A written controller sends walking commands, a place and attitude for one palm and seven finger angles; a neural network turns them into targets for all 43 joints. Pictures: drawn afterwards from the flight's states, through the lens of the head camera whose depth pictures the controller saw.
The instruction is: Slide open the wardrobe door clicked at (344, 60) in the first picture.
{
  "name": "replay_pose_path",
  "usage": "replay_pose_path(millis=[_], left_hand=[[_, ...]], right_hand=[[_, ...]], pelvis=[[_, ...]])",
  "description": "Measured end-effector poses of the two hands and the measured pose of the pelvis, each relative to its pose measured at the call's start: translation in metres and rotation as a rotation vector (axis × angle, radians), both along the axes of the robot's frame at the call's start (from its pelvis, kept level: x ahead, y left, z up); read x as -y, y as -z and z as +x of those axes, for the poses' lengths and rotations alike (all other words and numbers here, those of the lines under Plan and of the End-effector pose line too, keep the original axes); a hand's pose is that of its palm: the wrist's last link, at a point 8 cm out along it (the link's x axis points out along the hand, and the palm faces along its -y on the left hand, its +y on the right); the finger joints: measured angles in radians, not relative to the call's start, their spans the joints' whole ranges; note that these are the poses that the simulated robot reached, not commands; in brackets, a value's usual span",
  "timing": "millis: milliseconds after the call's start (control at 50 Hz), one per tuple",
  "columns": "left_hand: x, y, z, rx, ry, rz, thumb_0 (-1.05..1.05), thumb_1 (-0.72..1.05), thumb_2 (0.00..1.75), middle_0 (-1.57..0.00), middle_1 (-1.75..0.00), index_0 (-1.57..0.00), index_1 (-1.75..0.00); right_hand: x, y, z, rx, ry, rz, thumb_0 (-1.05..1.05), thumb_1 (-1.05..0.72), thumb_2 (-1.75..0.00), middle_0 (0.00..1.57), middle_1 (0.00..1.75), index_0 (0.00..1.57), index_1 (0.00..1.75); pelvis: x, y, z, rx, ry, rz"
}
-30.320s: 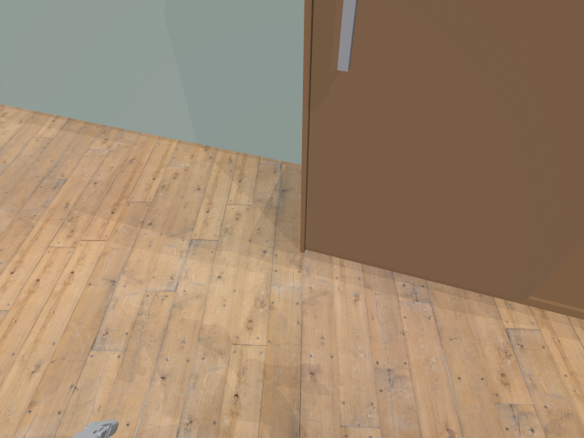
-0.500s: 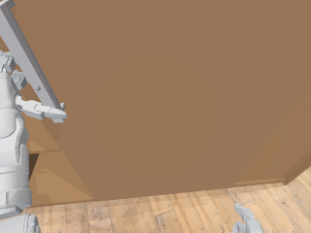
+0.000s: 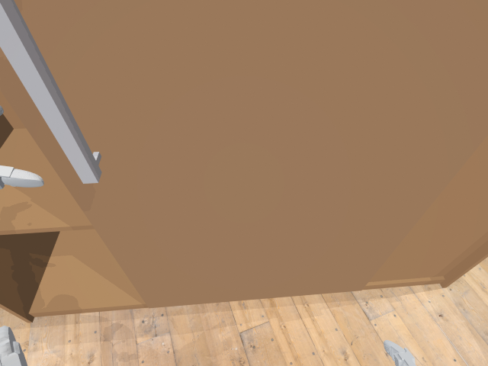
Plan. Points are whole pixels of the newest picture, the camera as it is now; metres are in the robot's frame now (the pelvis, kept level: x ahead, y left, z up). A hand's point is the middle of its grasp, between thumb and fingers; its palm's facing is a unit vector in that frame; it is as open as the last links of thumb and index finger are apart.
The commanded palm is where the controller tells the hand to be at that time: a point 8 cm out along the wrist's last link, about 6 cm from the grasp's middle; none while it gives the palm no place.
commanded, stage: slip the hand off the handle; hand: left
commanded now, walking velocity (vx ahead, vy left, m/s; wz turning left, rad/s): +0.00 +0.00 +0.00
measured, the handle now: (59, 99) +0.41 +0.30 +0.23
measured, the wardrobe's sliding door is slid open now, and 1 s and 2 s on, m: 0.45 0.45 0.45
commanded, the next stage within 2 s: draw the hand back to the body in 0.62 s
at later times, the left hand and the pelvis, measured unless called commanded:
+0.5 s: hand out of the picture +0.26 +0.36 +0.21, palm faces +0.47 -0.86 -0.19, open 14.7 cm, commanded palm +0.21 +0.38 +0.21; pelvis +0.00 +0.02 +0.00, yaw +1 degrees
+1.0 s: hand out of the picture +0.23 +0.30 +0.20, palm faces +0.16 -0.98 -0.11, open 14.7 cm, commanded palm +0.18 +0.36 +0.21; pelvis +0.00 +0.01 +0.01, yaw +2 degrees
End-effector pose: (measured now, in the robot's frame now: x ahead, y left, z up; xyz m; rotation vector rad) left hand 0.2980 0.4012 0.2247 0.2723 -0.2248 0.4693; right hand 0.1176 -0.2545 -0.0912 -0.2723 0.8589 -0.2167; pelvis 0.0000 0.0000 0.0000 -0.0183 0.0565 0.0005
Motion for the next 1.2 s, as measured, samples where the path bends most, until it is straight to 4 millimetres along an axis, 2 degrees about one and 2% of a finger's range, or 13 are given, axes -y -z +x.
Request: replay_pose_path(millis=[100,200,340,520,600,700,780,840,920,980,1080,1200], left_hand=[[0.004,0.002,-0.010,0.012,0.044,0.009,-0.01,-0.55,0.20,-0.26,-1.15,-0.25,-1.16],[0.002,0.009,-0.029,0.015,0.024,-0.008,-0.01,-0.55,0.20,-0.26,-1.15,-0.26,-1.16],[0.003,0.009,-0.058,0.037,0.002,0.004,-0.01,-0.55,0.20,-0.26,-1.15,-0.26,-1.16],[0.010,0.009,-0.080,0.028,0.006,0.006,-0.01,-0.55,0.20,-0.26,-1.15,-0.25,-1.16],[0.020,0.007,-0.093,0.036,0.016,0.018,-0.01,-0.55,0.20,-0.26,-1.15,-0.25,-1.16],[0.026,0.006,-0.112,0.037,0.003,0.022,-0.01,-0.55,0.20,-0.26,-1.15,-0.26,-1.16],[0.024,0.006,-0.119,0.038,-0.008,-0.011,-0.01,-0.55,0.20,-0.26,-1.15,-0.26,-1.16],[0.024,0.015,-0.113,-0.027,0.065,-0.113,-0.01,-0.55,0.20,-0.26,-1.15,-0.25,-1.16],[0.034,0.022,-0.103,-0.142,0.200,-0.178,-0.01,-0.55,0.20,-0.26,-1.15,-0.25,-1.16],[0.045,0.019,-0.099,-0.184,0.292,-0.178,-0.01,-0.55,0.20,-0.26,-1.15,-0.25,-1.16],[0.044,0.010,-0.108,-0.150,0.289,-0.175,-0.01,-0.55,0.20,-0.26,-1.15,-0.25,-1.16],[0.039,0.027,-0.124,-0.177,0.215,-0.217,-0.01,-0.54,0.20,-0.26,-1.15,-0.25,-1.15]], right_hand=[[-0.001,0.002,-0.013,-0.007,0.031,0.011,0.01,-0.91,-0.89,0.20,0.30,0.20,0.30],[-0.008,0.001,-0.010,0.015,0.027,0.015,0.01,-0.91,-0.89,0.20,0.30,0.20,0.30],[-0.028,-0.008,0.022,0.102,-0.040,0.022,0.01,-0.91,-0.90,0.20,0.30,0.20,0.30],[-0.057,-0.029,0.070,0.238,-0.140,0.048,0.01,-0.90,-0.89,0.20,0.30,0.20,0.30],[-0.066,-0.035,0.082,0.273,-0.171,0.065,0.01,-0.90,-0.89,0.20,0.30,0.20,0.30],[-0.071,-0.037,0.088,0.281,-0.191,0.076,0.01,-0.90,-0.89,0.20,0.30,0.20,0.30],[-0.071,-0.033,0.085,0.259,-0.198,0.073,0.01,-0.90,-0.89,0.20,0.30,0.20,0.30],[-0.068,-0.031,0.082,0.254,-0.181,0.074,0.01,-0.90,-0.89,0.20,0.30,0.20,0.30],[-0.063,-0.035,0.079,0.293,-0.161,0.085,0.01,-0.90,-0.89,0.20,0.30,0.20,0.30],[-0.058,-0.041,0.078,0.336,-0.155,0.098,0.01,-0.90,-0.89,0.20,0.30,0.20,0.30],[-0.047,-0.049,0.076,0.382,-0.144,0.113,0.01,-0.90,-0.90,0.20,0.30,0.20,0.30],[-0.034,-0.046,0.072,0.375,-0.141,0.097,0.01,-0.90,-0.90,0.20,0.30,0.20,0.30]], pelvis=[[-0.005,0.000,0.001,0.003,0.013,-0.001],[-0.009,0.000,0.000,0.013,0.016,-0.001],[-0.014,-0.001,-0.001,0.032,0.001,-0.002],[-0.018,-0.003,0.000,0.053,-0.014,-0.001],[-0.018,-0.004,0.002,0.062,-0.015,0.001],[-0.017,-0.005,0.003,0.074,-0.018,0.002],[-0.014,-0.005,0.001,0.083,-0.032,0.003],[-0.012,-0.006,0.001,0.097,-0.040,0.002],[-0.010,-0.007,0.000,0.118,-0.039,0.003],[-0.008,-0.008,0.000,0.124,-0.031,0.004],[-0.004,-0.008,-0.001,0.119,-0.019,0.004],[0.000,-0.006,-0.004,0.120,-0.023,0.001]])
